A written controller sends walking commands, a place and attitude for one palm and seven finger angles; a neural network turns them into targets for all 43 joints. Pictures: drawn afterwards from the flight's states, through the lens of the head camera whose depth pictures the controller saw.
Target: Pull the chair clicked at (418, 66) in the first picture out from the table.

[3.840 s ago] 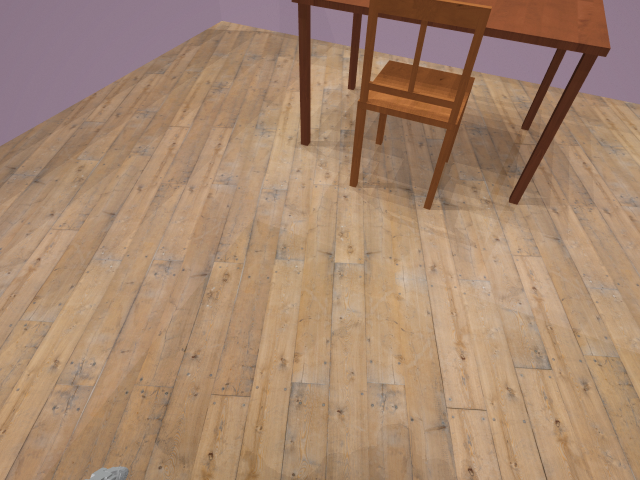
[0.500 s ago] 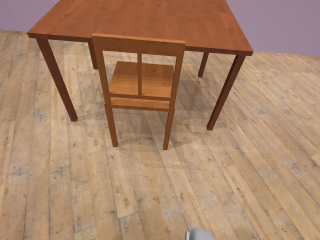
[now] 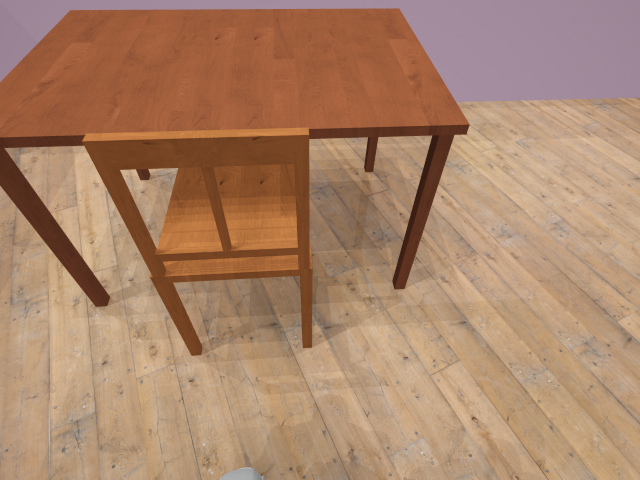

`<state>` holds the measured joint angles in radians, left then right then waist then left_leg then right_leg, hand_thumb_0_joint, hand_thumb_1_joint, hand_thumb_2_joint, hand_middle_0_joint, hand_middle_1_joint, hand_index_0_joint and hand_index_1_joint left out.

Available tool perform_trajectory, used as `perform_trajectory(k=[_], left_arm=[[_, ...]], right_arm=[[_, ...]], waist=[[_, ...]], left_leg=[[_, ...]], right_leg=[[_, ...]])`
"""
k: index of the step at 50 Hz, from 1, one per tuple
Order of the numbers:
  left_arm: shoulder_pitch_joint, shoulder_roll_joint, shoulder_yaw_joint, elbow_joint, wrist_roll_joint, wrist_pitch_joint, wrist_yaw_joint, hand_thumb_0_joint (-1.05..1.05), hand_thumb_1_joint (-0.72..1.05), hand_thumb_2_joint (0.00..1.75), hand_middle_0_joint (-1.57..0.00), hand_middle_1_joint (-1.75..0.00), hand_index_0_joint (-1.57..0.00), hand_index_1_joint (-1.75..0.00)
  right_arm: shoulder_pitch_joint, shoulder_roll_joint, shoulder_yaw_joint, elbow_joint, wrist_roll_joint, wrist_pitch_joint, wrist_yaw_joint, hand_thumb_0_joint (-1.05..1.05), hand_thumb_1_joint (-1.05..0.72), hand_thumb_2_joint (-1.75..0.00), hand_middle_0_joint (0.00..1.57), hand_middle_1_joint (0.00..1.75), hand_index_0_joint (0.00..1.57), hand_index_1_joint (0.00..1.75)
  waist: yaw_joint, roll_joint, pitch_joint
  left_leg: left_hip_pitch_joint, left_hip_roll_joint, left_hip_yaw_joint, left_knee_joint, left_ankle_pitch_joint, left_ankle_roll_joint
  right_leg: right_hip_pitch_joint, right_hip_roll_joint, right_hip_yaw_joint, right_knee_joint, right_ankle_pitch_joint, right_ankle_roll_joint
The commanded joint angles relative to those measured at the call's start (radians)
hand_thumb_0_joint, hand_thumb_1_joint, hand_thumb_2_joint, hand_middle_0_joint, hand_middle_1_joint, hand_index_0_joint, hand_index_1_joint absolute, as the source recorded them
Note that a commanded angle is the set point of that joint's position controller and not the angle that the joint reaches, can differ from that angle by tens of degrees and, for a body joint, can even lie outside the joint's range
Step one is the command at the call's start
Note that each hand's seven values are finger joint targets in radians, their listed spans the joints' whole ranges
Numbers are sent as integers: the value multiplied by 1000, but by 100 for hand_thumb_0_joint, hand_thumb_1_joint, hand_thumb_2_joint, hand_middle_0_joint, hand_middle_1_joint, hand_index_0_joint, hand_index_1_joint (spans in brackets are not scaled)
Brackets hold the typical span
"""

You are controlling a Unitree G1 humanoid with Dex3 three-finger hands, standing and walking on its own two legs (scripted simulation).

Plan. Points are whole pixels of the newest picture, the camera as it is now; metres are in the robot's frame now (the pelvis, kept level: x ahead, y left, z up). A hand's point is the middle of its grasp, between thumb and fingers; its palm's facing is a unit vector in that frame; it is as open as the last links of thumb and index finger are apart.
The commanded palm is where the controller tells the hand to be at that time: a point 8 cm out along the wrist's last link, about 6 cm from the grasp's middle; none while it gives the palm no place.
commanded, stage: take the last steps up to it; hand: left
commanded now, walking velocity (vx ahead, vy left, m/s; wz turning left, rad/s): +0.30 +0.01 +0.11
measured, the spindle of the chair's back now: (217, 210) +0.65 +0.24 -0.11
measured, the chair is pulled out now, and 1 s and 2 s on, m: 0.00 0.00 0.00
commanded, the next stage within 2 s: come to a stop and stand still in 0.42 s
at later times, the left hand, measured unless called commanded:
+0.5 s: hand (186, 452) +0.19 +0.21 -0.17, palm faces +0.05 -0.98 -0.19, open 7.3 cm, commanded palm none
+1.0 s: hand (181, 418) +0.25 +0.23 -0.19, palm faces +0.12 -0.97 -0.20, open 7.3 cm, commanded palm none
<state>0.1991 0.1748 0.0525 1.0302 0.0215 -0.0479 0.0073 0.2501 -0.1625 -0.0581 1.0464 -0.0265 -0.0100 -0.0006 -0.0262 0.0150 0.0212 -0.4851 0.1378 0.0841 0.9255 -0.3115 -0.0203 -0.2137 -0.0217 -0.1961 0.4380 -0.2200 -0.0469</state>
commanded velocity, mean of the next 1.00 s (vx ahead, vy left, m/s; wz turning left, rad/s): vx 0.04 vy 0.00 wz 0.01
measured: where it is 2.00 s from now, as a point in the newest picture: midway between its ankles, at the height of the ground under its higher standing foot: outside the picture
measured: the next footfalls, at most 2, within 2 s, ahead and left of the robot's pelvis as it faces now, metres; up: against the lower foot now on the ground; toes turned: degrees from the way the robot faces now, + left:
left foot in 0.14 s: +0.14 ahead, +0.14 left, +0.00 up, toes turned +11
right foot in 0.56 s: +0.30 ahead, -0.09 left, +0.00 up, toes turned -6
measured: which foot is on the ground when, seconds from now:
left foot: up 0.00-0.12, down 0.14-0.56, up 0.58-0.94, down 0.96-1.00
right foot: down 0.00-0.14, up 0.16-0.54, down 0.56-0.98, up 1.00-1.00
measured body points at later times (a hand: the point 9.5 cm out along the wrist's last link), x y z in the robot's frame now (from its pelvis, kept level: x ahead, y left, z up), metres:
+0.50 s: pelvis +0.17 +0.02 +0.00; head +0.20 +0.03 +0.45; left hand +0.19 +0.26 -0.16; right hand +0.13 -0.17 -0.16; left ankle +0.10 +0.13 -0.74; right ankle +0.24 -0.10 -0.71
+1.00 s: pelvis +0.20 +0.04 -0.01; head +0.22 +0.06 +0.44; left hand +0.24 +0.28 -0.17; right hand +0.30 -0.19 -0.15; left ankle +0.21 +0.16 -0.74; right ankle +0.26 -0.08 -0.74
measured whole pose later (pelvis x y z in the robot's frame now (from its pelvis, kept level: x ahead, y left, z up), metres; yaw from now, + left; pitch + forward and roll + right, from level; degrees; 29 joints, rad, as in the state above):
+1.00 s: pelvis +0.20 +0.04 -0.01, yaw +3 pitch -1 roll +0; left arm 0.18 0.19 0.05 1.02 0.02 0.04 0.03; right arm 0.15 -0.18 -0.04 1.00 -0.02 0.01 -0.02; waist 0.02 -0.03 0.06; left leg -0.26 0.02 0.04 0.57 -0.28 -0.01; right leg -0.34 -0.08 -0.11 0.60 -0.28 0.01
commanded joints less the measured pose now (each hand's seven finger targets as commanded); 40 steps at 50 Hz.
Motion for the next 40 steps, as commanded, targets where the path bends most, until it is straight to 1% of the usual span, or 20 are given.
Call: perform_trajectory(k=[1, 3, 5, 6, 7, 8, 9, 11, 12, 14, 18, 23, 25, 26, 27, 28, 29, 30, 33, 40], left_arm=[[82, 141, 26, -12, 5, -13, -3, 0, 90, 90, -20, -30, -20, -30], [81, 155, 30, -10, 5, -8, -4, 0, 90, 90, -20, -30, -20, -30], [70, 144, 30, -9, -3, 1, -6, 0, 90, 90, -20, -30, -20, -30], [86, 106, 21, -15, -6, 5, -12, 0, 90, 90, -20, -30, -20, -30], [76, 41, 11, -46, -12, 6, -20, 0, 90, 90, -20, -30, -20, -30], [11, 69, 8, -87, 2, 3, -19, 0, 90, 90, -20, -30, -20, -30], [-7, 72, 15, -82, 6, 0, -17, 0, 90, 90, -20, -30, -20, -30], [13, 71, 19, -52, 6, -3, -28, 0, 90, 90, -20, -30, -20, -30], [50, 59, 15, -33, 7, 2, -29, 0, 90, 90, -20, -30, -20, -30], [93, 42, 9, -11, 3, 12, -24, 0, 90, 90, -20, -30, -20, -30], [73, 27, 2, -12, 0, 24, -16, 0, 90, 90, -20, -30, -20, -30], [16, 11, -2, -26, 1, 18, -11, 0, 90, 90, -20, -30, -20, -30], [86, 18, 3, 1, 4, 10, -9, 0, 90, 90, -20, -30, -20, -30], [161, 38, 9, 27, 4, 2, -6, 0, 90, 90, -20, -30, -20, -30], [248, 90, 17, 57, 8, -11, 4, 0, 90, 90, -20, -30, -20, -30], [283, 158, 24, 71, 6, -19, 18, 0, 90, 90, -20, -30, -20, -30], [271, 166, 14, 66, -9, -18, 21, 0, 90, 90, -20, -30, -20, -30], [193, 155, 9, 55, -7, -13, 27, 0, 90, 90, -20, -30, -20, -30], [78, 123, 13, 20, 3, 17, 49, 0, 90, 90, -20, -30, -20, -30], [11, 167, 34, -41, 11, 51, 48, 0, 90, 90, -20, -30, -20, -30]], right_arm=[[28, -23, 4, -44, 0, -15, 22, 0, -90, -90, 20, 30, 20, 30], [39, -37, 2, -50, 0, -24, 22, 0, -90, -90, 20, 30, 20, 30], [117, -59, 2, -22, -2, -35, 18, 0, -90, -90, 20, 30, 20, 30], [189, -115, -7, -3, -6, -41, 11, 0, -90, -90, 20, 30, 20, 30], [274, -209, -29, 6, -18, -44, 2, 0, -90, -90, 20, 30, 20, 30], [314, -239, -31, 9, -11, -37, -8, 0, -90, -90, 20, 30, 20, 30], [266, -211, -24, 6, -10, -40, -19, 0, -90, -90, 20, 30, 20, 30], [155, -135, -1, -24, -2, -54, -23, 0, -90, -90, 20, 30, 20, 30], [121, -119, 6, -28, 0, -62, -25, 0, -90, -90, 20, 30, 20, 30], [120, -108, 12, -17, 7, -74, -29, 0, -90, -90, 20, 30, 20, 30], [143, -100, 9, 15, 10, -70, -29, 0, -90, -90, 20, 30, 20, 30], [163, -101, -2, 51, -2, -48, -26, 0, -90, -90, 20, 30, 20, 30], [144, -98, -3, 54, 1, -42, -26, 0, -90, -90, 20, 30, 20, 30], [134, -90, 0, 56, 6, -42, -24, 0, -90, -90, 20, 30, 20, 30], [145, -56, 6, 56, 15, -45, -22, 0, -90, -90, 20, 30, 20, 30], [194, 2, 16, 48, 24, -45, -19, 0, -90, -90, 20, 30, 20, 30], [193, -15, 18, 46, 30, -26, -32, 0, -90, -90, 20, 30, 20, 30], [173, -10, 16, 51, 30, -11, -36, 0, -90, -90, 20, 30, 20, 30], [108, 4, 12, 56, 33, 21, -40, 0, -90, -90, 20, 30, 20, 30], [42, -42, -6, -17, 16, 61, -17, 0, -90, -90, 20, 30, 20, 30]], waist=[[33, -143, 40], [19, -115, 36], [-18, -35, 28], [-43, 110, 7], [-72, 337, 16], [-88, 313, 37], [-73, 242, 36], [-23, 113, 65], [6, 91, 46], [24, 65, 3], [22, 77, 12], [-2, 118, 55], [31, 96, 28], [68, 51, -1], [98, -74, -67], [77, -258, -120], [66, -254, -155], [49, -275, -122], [38, -85, -51], [39, -178, -52]], left_leg=[[64, -16, 27, -181, 8, 6], [145, -30, 42, -274, 23, 16], [329, -63, 77, -416, 66, 18], [434, 7, -58, -507, -14, 48], [494, 223, -382, -684, -146, 139], [469, 297, -548, -764, -204, 208], [456, 294, -512, -764, -181, 222], [389, 213, -326, -755, -30, 192], [389, 178, -238, -744, 111, 177], [393, 148, -136, -719, 359, 179], [432, 134, -63, -697, 510, 196], [397, 137, -57, -629, 481, 183], [361, 117, -41, -540, 431, 152], [320, 81, -14, -451, 373, 123], [218, 11, 30, -287, 257, 75], [81, -97, 62, -106, -111, 27], [155, -99, -26, -4, -306, 12], [155, -78, -70, 37, -301, 6], [135, -75, -78, 26, -249, -3], [113, -100, -66, 15, -143, -29]], right_leg=[[-29, -267, 192, -258, -120, -107], [-38, -269, 181, -217, -165, -99], [-109, -209, 122, -104, -206, -62], [-188, -142, 74, 78, -202, -27], [-355, -26, -12, 368, -292, 23], [-446, -5, 80, 570, -367, 17], [-491, -40, 145, 700, -305, 9], [-466, -88, 178, 725, -147, 19], [-433, -94, 175, 703, -95, 31], [-367, -93, 166, 650, -64, 48], [-337, -86, 137, 469, -55, 57], [-230, -46, 83, 244, -62, 36], [-90, -17, 55, 126, 20, 25], [35, -16, 59, 46, 106, 24], [207, -117, 186, 32, 349, 1], [327, -332, 410, -13, 742, -75], [233, -398, 440, -53, 943, -144], [157, -388, 419, -58, 967, -160], [66, -349, 314, -31, 878, -167], [-4, -315, 257, -90, 541, -145]])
